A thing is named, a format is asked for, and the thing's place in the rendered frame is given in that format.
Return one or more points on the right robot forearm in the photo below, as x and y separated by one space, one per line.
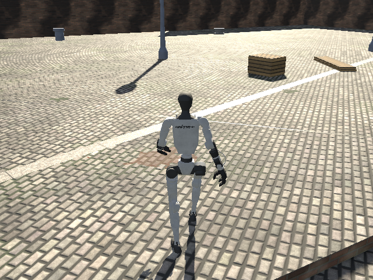
216 158

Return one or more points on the robot left upper arm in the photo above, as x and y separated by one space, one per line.
164 131

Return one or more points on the robot left thigh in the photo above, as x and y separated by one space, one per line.
172 178

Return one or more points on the robot left hand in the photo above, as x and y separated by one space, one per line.
165 149

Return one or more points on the robot right upper arm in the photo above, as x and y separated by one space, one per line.
203 122

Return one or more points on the left robot forearm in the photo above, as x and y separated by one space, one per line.
159 147

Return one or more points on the robot right foot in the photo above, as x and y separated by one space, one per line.
192 216

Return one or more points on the robot right hand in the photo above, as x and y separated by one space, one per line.
223 176

